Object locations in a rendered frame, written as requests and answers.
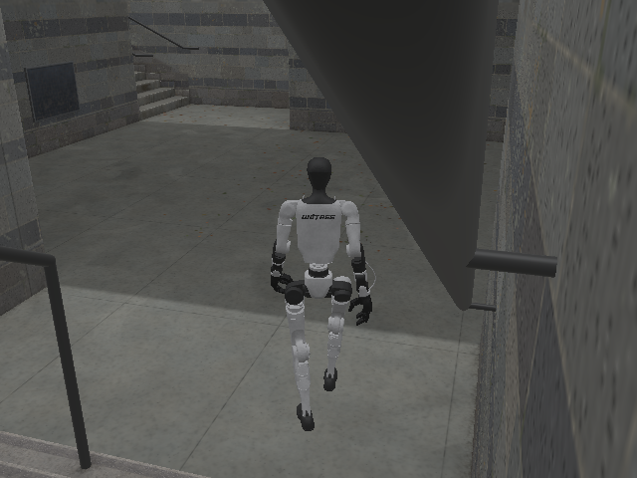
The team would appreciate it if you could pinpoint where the right robot upper arm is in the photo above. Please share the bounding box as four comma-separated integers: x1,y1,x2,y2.
339,200,361,258

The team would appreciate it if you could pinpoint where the right robot forearm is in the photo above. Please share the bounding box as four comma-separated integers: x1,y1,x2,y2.
351,243,370,297

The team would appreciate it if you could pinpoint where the humanoid robot torso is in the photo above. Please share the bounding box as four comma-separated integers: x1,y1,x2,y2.
296,196,342,299

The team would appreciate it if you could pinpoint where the robot head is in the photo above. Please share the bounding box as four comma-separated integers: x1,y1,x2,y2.
302,157,336,204

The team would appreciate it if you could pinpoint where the robot right hand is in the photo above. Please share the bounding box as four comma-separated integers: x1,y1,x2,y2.
348,295,372,326

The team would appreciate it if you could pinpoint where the left robot forearm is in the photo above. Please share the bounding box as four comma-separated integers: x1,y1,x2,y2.
271,239,286,277

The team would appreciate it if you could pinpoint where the left robot upper arm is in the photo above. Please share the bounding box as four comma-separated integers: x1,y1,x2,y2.
275,200,299,254

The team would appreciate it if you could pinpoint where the robot left hand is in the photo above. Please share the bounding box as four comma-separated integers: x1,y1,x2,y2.
271,273,294,294

